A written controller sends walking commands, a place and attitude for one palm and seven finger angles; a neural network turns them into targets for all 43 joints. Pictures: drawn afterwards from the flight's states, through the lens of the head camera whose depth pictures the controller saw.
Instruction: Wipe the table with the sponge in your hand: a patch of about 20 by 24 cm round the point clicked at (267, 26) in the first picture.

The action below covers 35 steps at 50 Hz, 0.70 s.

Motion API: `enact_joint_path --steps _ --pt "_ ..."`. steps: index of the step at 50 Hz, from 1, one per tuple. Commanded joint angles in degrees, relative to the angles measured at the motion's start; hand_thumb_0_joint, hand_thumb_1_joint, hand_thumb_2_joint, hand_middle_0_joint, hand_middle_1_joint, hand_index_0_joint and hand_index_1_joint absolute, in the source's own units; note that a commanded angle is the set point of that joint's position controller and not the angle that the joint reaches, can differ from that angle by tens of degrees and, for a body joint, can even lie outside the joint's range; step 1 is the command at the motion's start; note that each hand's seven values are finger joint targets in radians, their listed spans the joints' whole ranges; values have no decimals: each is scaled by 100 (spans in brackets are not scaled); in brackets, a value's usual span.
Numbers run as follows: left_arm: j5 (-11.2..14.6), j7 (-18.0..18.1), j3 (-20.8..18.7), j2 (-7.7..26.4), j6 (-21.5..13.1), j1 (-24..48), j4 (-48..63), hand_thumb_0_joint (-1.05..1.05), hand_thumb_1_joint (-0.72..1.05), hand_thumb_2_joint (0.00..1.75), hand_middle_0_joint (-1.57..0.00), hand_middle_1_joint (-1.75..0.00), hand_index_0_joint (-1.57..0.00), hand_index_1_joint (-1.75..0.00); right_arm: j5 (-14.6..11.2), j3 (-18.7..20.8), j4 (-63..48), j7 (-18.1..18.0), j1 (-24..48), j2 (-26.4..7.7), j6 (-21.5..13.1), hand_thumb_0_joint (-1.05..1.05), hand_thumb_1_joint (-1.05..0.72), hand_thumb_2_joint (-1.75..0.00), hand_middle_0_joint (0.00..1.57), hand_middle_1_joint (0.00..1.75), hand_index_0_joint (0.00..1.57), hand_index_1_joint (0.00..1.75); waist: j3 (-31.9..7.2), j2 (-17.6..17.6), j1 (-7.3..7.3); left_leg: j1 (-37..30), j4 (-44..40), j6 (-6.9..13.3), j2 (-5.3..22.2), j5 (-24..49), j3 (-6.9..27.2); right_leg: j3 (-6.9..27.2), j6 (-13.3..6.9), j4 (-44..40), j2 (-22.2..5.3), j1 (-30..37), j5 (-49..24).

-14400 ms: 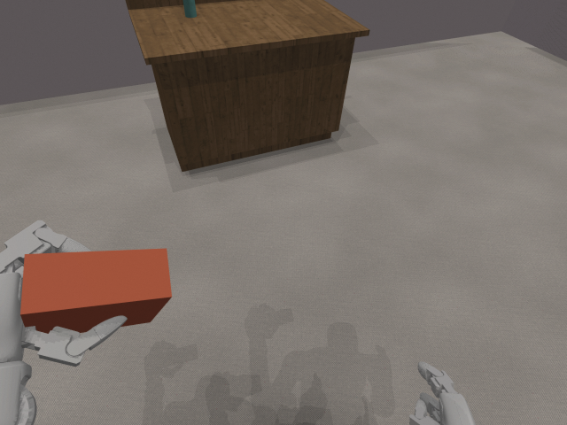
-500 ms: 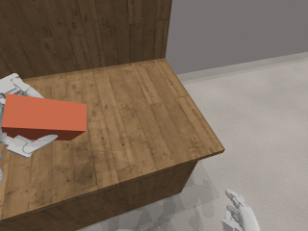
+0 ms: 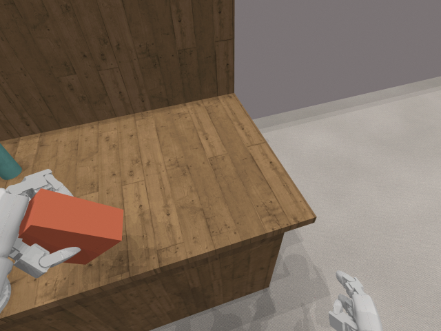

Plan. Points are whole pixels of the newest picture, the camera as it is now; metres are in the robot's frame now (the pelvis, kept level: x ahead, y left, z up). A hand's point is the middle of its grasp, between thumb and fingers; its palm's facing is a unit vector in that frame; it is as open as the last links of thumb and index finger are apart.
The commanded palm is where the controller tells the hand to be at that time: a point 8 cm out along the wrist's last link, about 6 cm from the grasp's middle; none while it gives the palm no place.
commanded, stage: turn the palm down, sponge in hand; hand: left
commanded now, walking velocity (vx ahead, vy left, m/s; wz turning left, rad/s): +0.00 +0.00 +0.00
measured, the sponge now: (79, 233) +0.22 +0.26 +0.10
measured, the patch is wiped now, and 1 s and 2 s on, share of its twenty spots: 0.00 0.00 0.00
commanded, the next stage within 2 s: move the sponge above the wiping area in 1.60 s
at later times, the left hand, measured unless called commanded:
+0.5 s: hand (67, 222) +0.23 +0.27 +0.13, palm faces +0.18 -0.39 -0.90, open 9.6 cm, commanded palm +0.20 +0.29 +0.18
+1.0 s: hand (59, 214) +0.25 +0.30 +0.11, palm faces +0.09 -0.19 -0.98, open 9.6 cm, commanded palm +0.22 +0.30 +0.17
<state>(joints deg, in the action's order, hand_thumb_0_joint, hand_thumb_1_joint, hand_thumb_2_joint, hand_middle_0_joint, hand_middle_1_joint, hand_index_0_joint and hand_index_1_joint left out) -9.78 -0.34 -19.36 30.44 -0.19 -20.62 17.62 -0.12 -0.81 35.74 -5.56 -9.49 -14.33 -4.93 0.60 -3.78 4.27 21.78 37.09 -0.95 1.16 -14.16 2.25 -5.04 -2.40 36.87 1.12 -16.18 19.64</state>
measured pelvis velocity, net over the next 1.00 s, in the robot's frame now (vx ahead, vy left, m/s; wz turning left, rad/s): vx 0.02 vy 0.03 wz -0.03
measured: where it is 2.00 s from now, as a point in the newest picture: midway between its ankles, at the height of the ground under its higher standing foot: outside the picture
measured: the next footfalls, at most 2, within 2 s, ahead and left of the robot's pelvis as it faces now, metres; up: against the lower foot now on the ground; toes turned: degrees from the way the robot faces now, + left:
none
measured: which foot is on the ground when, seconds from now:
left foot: down 0.00-1.00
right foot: down 0.00-1.00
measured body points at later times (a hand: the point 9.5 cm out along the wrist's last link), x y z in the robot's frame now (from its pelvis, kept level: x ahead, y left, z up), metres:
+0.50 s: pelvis +0.01 +0.00 +0.00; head +0.01 -0.03 +0.45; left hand +0.21 +0.29 +0.17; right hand +0.21 -0.24 -0.08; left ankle +0.06 +0.13 -0.72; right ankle +0.00 -0.09 -0.72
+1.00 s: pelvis +0.02 +0.03 +0.02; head +0.01 -0.01 +0.47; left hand +0.24 +0.31 +0.16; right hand +0.26 -0.18 -0.06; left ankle +0.06 +0.13 -0.72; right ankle +0.00 -0.09 -0.72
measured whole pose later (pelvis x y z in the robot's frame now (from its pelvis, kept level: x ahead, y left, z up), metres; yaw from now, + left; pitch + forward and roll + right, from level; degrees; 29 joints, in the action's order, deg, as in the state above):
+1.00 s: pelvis +0.02 +0.03 +0.02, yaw -2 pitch -3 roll +0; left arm -44.9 3.0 -0.1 28.4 19.2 -11.9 12.8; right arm -1.9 -2.2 37.9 -4.8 -1.4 -14.0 1.6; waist 0.9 -5.6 6.7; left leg 12.2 25.5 0.9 -0.1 -10.3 -0.9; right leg -1.9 -0.6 24.8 -0.1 -7.3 14.5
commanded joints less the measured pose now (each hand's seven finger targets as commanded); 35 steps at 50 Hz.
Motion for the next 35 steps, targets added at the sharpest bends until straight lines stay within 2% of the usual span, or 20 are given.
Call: enact_joint_path --steps 1,4,5,6,7,10,11,13,15,16,18,20,21,25,26,27,30,31,34,35 --pt "-210 210 -904 1533 -576 637 1746 0 10 130 -120 -160 -120 -160 29 248 -1073 -61 772 -489 -348 0 -90 -90 20 30 20 30 -973 18 -6 -905 -275 279 -219 556 -263 483 187 -992 -170 -226 -688" --pt "-144 376 -1273 1637 -562 16 1365 0 10 130 -120 -160 -120 -160 -2 343 -991 -39 561 -556 -275 0 -90 -90 20 30 20 30 -822 250 87 -708 -210 257 -150 716 -289 546 230 -931 -195 -188 -1087" --pt "-215 448 -1500 1862 -452 -170 1234 0 10 130 -120 -160 -120 -160 -34 361 -965 -25 559 -578 -234 0 -90 -90 20 30 20 30 -783 93 185 -698 -197 243 -162 783 -323 631 193 -952 -175 -144 -1163" --pt "-236 474 -1084 1443 -388 -51 1361 0 10 130 -120 -160 -120 -160 -58 324 -1055 -9 594 -520 -204 0 -90 -90 20 30 20 30 -788 101 104 -667 -232 249 -155 813 -348 562 222 -891 -223 -118 -1289" --pt "-315 540 -1220 1599 -287 -137 1200 0 10 130 -120 -160 -120 -160 -75 361 -1017 -13 509 -573 -170 0 -90 -90 20 30 20 30 -768 144 121 -618 -224 240 -135 827 -355 566 228 -889 -198 -148 -1289" --pt "-565 588 -1092 1659 36 -178 1042 0 10 130 -120 -160 -120 -160 -115 347 -1048 -61 554 -607 -91 0 -90 -90 20 30 20 30 -618 156 124 -602 -246 265 -148 786 -368 654 228 -961 -201 -223 -1240" --pt "-655 553 -708 1370 95 -4 1130 0 10 130 -120 -160 -120 -160 -130 309 -1121 -73 598 -572 -79 0 -90 -90 20 30 20 30 -663 180 40 -619 -284 280 -156 749 -372 593 253 -949 -214 -217 -1210" --pt "-799 527 -569 1424 154 126 1185 0 10 130 -120 -160 -120 -160 -132 320 -1146 -145 633 -596 -99 0 -90 -90 20 30 20 30 -663 269 9 -652 -288 305 -170 588 -344 656 279 -1024 -215 -285 -949" --pt "-1099 565 -622 1690 121 407 1499 0 10 130 -120 -160 -120 -160 -122 309 -1130 -165 764 -607 -129 0 -90 -90 20 30 20 30 -777 36 24 -826 -287 306 -187 687 -313 711 218 -1024 -170 -317 -963" --pt "-1199 603 -354 1414 99 382 1616 0 10 130 -120 -160 -120 -160 -109 298 -1181 -166 779 -545 -159 0 -90 -90 20 30 20 30 -953 -16 -1 -913 -290 322 -200 728 -326 632 225 -993 -179 -248 -1014" --pt "-1370 714 -368 1471 80 293 1550 0 10 130 -120 -160 -120 -160 -88 331 -1105 -179 735 -580 -166 0 -90 -90 20 30 20 30 -909 169 -17 -926 -289 325 -184 747 -286 631 229 -1004 -164 -319 -1039" --pt "-1596 847 -579 1754 157 364 1554 0 10 130 -120 -160 -120 -160 -95 323 -1059 -171 832 -587 -141 0 -90 -90 20 30 20 30 -867 -42 62 -956 -366 289 -184 701 -255 684 169 -1052 -121 -313 -900" --pt "-1676 896 -281 1423 214 443 1532 0 10 130 -120 -160 -120 -160 -105 285 -1101 -152 875 -521 -136 0 -90 -90 20 30 20 30 -936 -66 23 -950 -420 287 -182 710 -273 568 172 -1022 -131 -244 -896" --pt "-1978 1047 -443 1692 680 559 1180 0 10 130 -120 -160 -120 -160 -146 261 -1005 -135 1049 -590 -19 0 -90 -90 20 30 20 30 -776 -133 141 -927 -685 236 -148 596 -202 614 99 -1133 -72 -162 -695" --pt "-2028 999 21 1238 822 655 1190 0 10 130 -120 -160 -120 -160 -177 220 -1064 -118 1135 -520 6 0 -90 -90 20 30 20 30 -821 -234 91 -982 -746 235 -126 631 -239 500 104 -1125 -91 -100 -731" --pt "-2106 974 -54 1404 933 708 1122 0 10 130 -120 -160 -120 -160 -162 221 -1014 -117 1086 -578 30 0 -90 -90 20 30 20 30 -840 -102 115 -1004 -826 227 -100 651 -198 493 100 -1150 -75 -48 -766" --pt "-2348 808 128 1438 1297 871 1084 0 10 130 -120 -160 -120 -160 -190 141 -1023 -121 1404 -591 123 0 -90 -90 20 30 20 30 -763 -169 170 -1131 -1023 232 -124 682 -147 565 48 -1290 -38 95 -749" --pt "-2382 723 509 1076 1365 917 1093 0 10 130 -120 -160 -120 -160 -211 120 -1067 -118 1422 -538 129 0 -90 -90 20 30 20 30 -719 -38 93 -1187 -1061 247 -102 697 -178 493 66 -1319 -53 129 -783" --pt "-2722 569 582 1245 1471 1141 1103 0 10 130 -120 -160 -120 -160 -178 113 -997 -115 1463 -606 190 0 -90 -90 20 30 20 30 -821 9 95 -1349 -1200 249 -83 833 -90 486 42 -1398 -33 232 -888" --pt "-2810 549 498 1325 1500 1278 1177 0 10 130 -120 -160 -120 -160 -177 82 -990 -118 1635 -579 193 0 -90 -90 20 30 20 30 -752 -176 158 -1433 -1252 252 -102 842 -66 568 -7 -1456 4 256 -881"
